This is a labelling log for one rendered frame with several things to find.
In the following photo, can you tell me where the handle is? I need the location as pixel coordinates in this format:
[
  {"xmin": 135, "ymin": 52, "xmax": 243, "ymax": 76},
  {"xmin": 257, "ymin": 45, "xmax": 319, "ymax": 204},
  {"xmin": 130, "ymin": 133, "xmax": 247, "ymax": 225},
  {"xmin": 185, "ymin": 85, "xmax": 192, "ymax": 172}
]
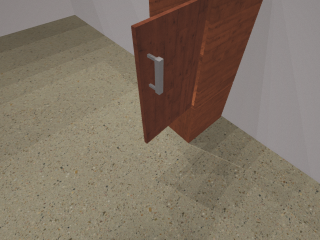
[{"xmin": 147, "ymin": 53, "xmax": 164, "ymax": 95}]

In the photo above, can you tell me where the cupboard door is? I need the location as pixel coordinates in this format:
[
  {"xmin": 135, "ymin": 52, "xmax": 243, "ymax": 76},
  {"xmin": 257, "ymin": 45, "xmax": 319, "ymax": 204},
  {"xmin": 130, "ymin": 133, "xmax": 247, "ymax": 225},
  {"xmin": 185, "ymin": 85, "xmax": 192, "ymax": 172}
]
[{"xmin": 131, "ymin": 0, "xmax": 209, "ymax": 143}]

